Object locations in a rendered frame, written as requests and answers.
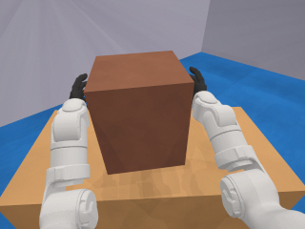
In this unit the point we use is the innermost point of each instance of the carton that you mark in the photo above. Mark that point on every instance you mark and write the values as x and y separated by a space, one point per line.
140 106

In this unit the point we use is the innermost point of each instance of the robot left upper arm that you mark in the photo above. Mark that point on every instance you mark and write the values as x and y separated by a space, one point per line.
73 209

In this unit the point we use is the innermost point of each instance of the robot right upper arm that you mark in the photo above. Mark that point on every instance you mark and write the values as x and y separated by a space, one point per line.
250 196

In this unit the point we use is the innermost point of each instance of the robot left forearm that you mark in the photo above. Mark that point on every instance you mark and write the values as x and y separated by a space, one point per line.
69 143

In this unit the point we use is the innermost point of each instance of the robot right hand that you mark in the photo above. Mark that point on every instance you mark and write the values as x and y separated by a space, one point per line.
199 81

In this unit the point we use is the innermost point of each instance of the robot right forearm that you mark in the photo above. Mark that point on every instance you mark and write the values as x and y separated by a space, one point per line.
232 152

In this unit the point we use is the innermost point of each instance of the pedestal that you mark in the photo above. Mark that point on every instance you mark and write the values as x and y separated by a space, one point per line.
178 197

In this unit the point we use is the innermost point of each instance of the robot left hand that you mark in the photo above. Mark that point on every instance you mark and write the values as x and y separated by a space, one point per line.
78 86

